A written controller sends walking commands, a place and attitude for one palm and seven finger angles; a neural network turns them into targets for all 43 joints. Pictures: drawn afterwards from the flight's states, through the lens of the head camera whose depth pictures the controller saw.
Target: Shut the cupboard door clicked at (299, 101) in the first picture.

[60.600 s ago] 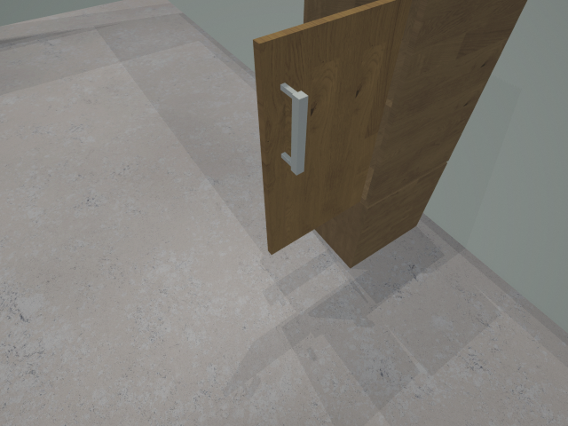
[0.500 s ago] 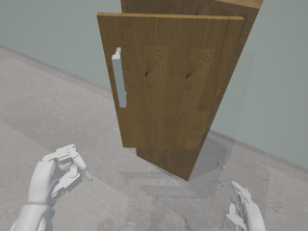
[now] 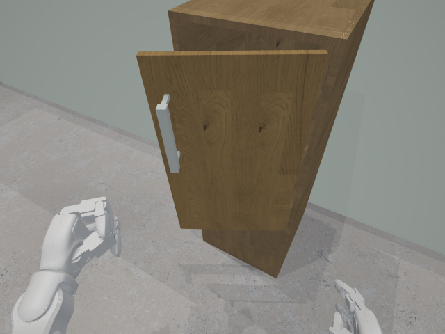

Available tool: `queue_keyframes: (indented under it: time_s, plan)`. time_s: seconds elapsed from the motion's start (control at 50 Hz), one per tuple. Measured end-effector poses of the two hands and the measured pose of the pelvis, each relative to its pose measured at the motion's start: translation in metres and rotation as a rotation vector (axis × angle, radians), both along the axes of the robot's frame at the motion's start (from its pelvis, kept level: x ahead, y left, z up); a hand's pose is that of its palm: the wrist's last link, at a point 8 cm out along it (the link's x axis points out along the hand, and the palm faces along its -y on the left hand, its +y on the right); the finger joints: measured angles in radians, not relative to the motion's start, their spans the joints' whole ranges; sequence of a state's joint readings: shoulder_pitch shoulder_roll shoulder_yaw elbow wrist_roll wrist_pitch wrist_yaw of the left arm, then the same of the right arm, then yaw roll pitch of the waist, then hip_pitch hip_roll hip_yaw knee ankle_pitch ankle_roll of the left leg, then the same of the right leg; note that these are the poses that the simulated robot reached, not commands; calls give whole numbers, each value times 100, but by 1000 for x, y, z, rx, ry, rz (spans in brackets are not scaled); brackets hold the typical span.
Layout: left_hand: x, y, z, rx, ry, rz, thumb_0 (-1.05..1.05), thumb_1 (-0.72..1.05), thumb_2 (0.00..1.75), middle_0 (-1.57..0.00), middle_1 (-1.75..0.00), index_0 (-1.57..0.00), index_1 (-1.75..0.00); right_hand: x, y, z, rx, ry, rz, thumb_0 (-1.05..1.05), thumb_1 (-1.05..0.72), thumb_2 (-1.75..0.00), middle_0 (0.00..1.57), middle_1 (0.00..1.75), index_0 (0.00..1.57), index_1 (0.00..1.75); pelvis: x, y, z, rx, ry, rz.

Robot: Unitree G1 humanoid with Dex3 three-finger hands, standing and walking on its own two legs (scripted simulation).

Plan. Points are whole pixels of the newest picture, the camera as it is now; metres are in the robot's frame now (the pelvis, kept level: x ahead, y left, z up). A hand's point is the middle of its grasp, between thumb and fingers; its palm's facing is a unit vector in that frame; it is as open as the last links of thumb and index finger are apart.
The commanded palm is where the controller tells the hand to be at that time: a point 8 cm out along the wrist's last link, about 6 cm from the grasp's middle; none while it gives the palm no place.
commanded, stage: raise the hand and make a fist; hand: left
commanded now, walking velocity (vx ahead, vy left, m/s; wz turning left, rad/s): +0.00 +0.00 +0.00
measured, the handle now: (170, 135) +0.48 +0.16 +0.11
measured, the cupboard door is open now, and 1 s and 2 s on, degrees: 27 27 27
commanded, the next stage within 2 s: bring the fist close to the handle in 0.26 s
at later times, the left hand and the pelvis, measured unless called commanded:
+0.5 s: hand (128, 235) +0.24 +0.17 +0.11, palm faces +0.06 -1.00 -0.03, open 3.1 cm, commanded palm +0.23 +0.22 +0.11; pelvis +0.00 -0.01 +0.00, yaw +0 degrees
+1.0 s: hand (156, 190) +0.33 +0.15 +0.11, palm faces +0.03 -1.00 -0.02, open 3.1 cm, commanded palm +0.31 +0.19 +0.11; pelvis +0.01 +0.00 +0.00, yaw -1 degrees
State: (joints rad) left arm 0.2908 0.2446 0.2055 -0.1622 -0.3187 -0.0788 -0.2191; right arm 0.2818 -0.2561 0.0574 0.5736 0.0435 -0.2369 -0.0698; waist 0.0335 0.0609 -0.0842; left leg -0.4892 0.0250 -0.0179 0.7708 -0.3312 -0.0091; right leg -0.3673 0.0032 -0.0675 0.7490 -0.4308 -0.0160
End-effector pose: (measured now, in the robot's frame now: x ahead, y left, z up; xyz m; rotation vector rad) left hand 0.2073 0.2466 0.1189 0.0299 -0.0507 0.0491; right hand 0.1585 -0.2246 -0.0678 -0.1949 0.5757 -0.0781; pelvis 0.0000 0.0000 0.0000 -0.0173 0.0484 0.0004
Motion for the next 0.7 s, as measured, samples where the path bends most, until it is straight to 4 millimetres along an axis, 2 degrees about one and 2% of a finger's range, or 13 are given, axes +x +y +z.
queue_keyframes:
  time_s: [0.1, 0.26, 0.44, 0.58, 0.7]
  plan:
    - [-4, -14, -19, -14, 95, -23, 2, 90, 90, -130, -149, -130, -150, -3, -13, 3, -13, -5, -29, 1, -90, -90, 20, 30, 20, 30, 1, -5, 2, 10, -4, -9]
    - [-3, -10, 4, 27, -60, 47, 2, 90, 90, -130, -149, -130, -150, 2, -18, 3, -18, -12, -2, 1, -90, -90, 20, 30, 20, 30, 0, -12, 0, 11, -11, -1]
    - [-1, -21, -12, 7, 58, -12, 2, 90, 90, -130, -149, -130, -150, 8, -12, 2, 6, -24, -12, 1, -90, -90, 20, 30, 20, 30, 3, -10, 2, 15, -13, -4]
    - [27, -24, 0, 6, -49, 10, 2, 90, 90, -131, -150, -130, -150, 8, -6, -3, -1, 7, 13, 1, -90, -90, 20, 30, 20, 30, 0, -9, 0, 13, -6, 3]
    - [56, -38, -7, -2, 19, -51, 2, 90, 90, -131, -150, -130, -150, 2, -6, -6, 11, 37, -18, 1, -90, -90, 20, 30, 20, 30, 3, -5, 3, 16, 4, -9]
